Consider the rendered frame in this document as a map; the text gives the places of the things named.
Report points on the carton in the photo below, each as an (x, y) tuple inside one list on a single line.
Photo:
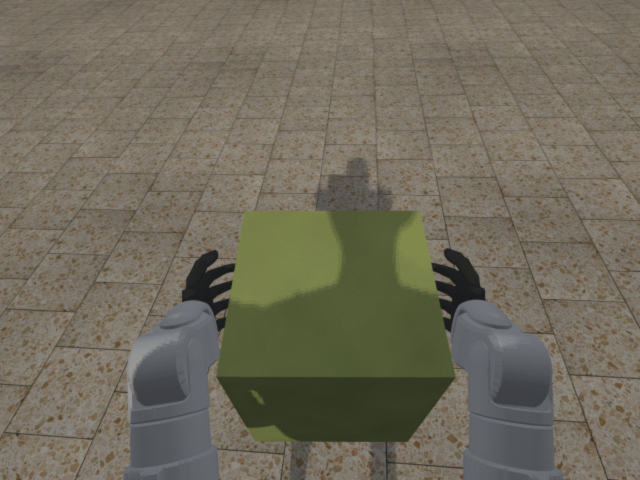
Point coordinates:
[(334, 330)]

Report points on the left robot hand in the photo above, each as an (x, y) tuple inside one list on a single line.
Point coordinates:
[(198, 282)]

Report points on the left robot forearm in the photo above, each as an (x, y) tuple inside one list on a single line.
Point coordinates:
[(168, 397)]

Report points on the right robot hand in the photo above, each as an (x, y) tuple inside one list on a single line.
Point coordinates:
[(466, 280)]

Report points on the right robot forearm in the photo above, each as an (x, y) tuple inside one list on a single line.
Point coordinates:
[(510, 396)]

